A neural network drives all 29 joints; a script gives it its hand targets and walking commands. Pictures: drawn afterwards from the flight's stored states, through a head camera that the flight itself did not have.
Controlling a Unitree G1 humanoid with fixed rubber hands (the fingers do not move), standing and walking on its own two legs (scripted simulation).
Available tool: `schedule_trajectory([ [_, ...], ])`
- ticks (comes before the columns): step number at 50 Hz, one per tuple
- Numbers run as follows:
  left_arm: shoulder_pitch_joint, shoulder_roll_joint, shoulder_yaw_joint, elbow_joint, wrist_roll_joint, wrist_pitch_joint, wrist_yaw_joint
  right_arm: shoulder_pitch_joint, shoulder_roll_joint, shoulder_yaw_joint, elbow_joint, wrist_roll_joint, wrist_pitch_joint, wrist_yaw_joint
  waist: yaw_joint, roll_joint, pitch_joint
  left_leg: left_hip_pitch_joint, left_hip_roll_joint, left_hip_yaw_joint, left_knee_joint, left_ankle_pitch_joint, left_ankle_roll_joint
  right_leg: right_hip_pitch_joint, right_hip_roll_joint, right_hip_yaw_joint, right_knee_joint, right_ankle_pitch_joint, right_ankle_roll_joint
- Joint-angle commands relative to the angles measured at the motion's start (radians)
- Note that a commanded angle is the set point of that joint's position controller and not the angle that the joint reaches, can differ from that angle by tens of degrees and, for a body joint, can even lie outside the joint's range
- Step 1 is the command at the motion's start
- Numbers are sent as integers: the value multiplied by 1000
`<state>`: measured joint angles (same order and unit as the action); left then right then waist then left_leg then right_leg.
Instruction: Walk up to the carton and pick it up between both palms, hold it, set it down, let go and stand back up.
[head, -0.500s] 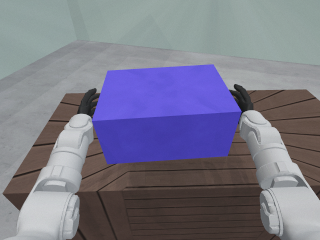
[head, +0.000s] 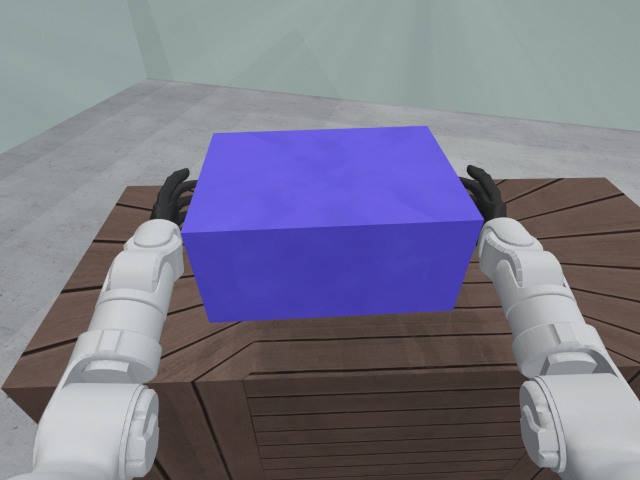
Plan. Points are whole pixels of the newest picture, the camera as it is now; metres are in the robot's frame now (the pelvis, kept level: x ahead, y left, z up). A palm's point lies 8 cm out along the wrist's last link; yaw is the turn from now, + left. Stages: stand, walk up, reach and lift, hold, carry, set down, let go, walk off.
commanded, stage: reach and lift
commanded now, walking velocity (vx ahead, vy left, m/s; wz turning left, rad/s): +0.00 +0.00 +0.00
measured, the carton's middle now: (326, 216) +0.44 +0.01 +0.15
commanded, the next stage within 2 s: hold in 0.28 s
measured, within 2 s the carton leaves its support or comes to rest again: neither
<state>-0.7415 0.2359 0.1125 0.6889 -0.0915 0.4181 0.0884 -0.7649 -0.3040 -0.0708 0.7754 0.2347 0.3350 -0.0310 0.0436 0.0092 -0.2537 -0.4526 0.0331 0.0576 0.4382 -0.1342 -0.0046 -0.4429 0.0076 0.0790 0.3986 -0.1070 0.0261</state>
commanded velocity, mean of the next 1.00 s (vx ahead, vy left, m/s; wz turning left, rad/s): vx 0.00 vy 0.00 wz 0.00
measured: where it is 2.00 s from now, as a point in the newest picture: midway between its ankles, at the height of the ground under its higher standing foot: outside the picture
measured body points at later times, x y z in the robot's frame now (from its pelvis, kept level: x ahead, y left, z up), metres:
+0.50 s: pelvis -0.01 +0.00 +0.00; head -0.05 +0.00 +0.45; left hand +0.39 +0.21 +0.19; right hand +0.41 -0.20 +0.19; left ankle +0.05 +0.12 -0.74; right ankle +0.05 -0.14 -0.74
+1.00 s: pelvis -0.01 +0.00 +0.00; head -0.06 +0.00 +0.45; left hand +0.39 +0.21 +0.19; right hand +0.40 -0.20 +0.20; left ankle +0.05 +0.12 -0.74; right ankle +0.05 -0.14 -0.74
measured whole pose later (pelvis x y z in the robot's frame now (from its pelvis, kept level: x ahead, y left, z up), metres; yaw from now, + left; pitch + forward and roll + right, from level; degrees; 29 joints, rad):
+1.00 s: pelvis -0.01 +0.00 +0.00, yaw +0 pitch +7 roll +0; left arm -0.74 0.24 0.16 0.58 -0.06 0.54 0.06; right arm -0.76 -0.30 -0.08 0.67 0.23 0.45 -0.05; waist 0.01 0.01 -0.25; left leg -0.44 0.03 0.05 0.44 -0.12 0.00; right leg -0.43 0.01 0.08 0.40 -0.09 0.03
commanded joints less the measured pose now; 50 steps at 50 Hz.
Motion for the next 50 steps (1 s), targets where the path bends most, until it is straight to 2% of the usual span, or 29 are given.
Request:
schedule_trajectory([
  [1, -690, -711, -266, -363, -81, -45, -192, -840, 611, 260, -441, 101, -41, 167, -66, -3, -458, 355, -66, -87, -130, 139, -25, 365, 54, -68, -122, 67, -65],
  [30, -715, -719, -258, -417, -77, 42, -208, -870, 622, 256, -518, 124, 24, 161, -81, -3, -452, 310, -73, -93, -155, 31, -4, 401, 60, -60, -119, 32, -60],
  [50, -754, -709, -259, -433, -87, 71, -213, -886, 647, 258, -554, 135, 62, 155, -88, -7, -457, 269, -79, -103, -170, -46, 13, 413, 59, -53, -112, 4, -50],
])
